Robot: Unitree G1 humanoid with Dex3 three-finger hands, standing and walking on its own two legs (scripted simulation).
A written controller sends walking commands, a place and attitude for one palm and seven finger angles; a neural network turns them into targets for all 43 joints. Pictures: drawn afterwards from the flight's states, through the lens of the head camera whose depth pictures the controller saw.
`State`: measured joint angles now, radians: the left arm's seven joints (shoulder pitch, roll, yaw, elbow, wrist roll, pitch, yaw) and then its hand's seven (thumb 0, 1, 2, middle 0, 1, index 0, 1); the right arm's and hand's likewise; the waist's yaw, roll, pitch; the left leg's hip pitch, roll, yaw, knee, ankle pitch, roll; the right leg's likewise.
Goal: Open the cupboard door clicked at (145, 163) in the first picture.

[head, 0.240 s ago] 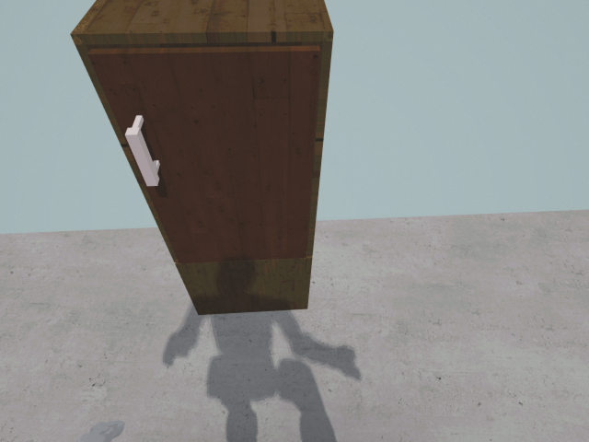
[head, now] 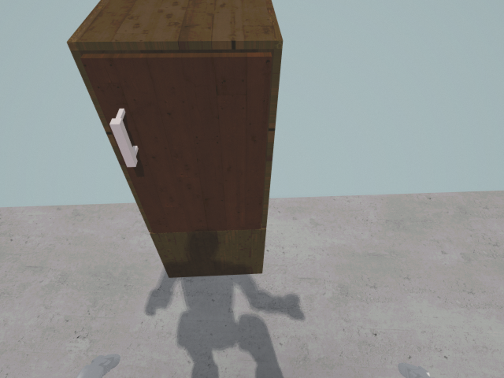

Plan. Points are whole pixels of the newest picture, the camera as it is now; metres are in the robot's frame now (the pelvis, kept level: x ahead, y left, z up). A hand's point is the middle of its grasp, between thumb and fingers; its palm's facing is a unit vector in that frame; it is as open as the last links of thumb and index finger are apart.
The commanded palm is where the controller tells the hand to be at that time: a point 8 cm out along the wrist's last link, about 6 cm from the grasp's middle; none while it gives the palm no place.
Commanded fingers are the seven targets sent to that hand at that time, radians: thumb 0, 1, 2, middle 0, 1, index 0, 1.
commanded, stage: stand and wait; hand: left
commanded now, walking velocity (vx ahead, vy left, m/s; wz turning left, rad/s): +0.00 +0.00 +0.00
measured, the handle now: (126, 138) +0.57 +0.32 +0.04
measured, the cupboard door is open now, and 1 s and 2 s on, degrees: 0 0 0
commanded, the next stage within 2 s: look at it before walking up in 1.14 s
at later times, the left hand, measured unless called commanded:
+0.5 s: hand out of the picture +0.05 +0.21 -0.16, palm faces -0.02 -0.95 -0.30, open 7.3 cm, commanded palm none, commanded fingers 0.00 0.90 0.90 -0.20 -0.30 -0.20 -0.30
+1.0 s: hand out of the picture +0.03 +0.20 -0.16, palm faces -0.02 -0.96 -0.28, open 7.3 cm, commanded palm none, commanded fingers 0.00 0.90 0.90 -0.20 -0.30 -0.20 -0.30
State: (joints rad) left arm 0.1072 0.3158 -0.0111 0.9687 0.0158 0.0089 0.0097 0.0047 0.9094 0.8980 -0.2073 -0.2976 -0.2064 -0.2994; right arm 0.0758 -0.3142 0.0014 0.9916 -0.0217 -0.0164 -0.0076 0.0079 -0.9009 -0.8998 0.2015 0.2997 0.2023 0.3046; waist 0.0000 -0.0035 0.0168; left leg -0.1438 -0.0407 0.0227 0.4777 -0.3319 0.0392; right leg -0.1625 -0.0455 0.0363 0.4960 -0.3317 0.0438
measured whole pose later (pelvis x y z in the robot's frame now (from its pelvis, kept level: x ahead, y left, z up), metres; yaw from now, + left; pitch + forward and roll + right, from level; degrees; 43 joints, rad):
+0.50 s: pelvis -0.01 -0.02 +0.01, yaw +0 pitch -1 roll +0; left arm 0.17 0.29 -0.01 1.07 0.01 0.00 0.01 0.01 0.91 0.90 -0.21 -0.30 -0.21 -0.30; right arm 0.14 -0.30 0.00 1.12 -0.01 0.00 -0.01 0.01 -0.90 -0.90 0.20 0.30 0.20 0.30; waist 0.00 0.00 0.04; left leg -0.10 -0.01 0.01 0.39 -0.27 0.01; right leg -0.12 -0.02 0.02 0.41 -0.27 0.02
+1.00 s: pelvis -0.03 -0.02 +0.01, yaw +0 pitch -1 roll +0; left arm 0.16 0.27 0.00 1.10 0.01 0.00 0.01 0.00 0.91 0.90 -0.21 -0.30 -0.21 -0.30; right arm 0.14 -0.28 0.00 1.14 -0.02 -0.01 -0.01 0.01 -0.90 -0.90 0.20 0.30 0.20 0.30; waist 0.00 0.00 0.03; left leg -0.12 0.00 0.01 0.37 -0.23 0.00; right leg -0.14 -0.01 0.02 0.39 -0.23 0.01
